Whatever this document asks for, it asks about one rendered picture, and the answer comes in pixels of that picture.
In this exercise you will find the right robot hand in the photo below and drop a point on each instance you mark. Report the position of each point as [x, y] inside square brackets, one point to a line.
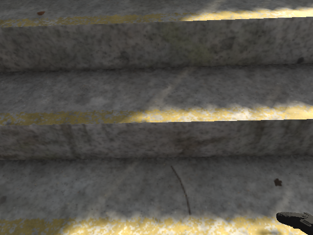
[296, 220]

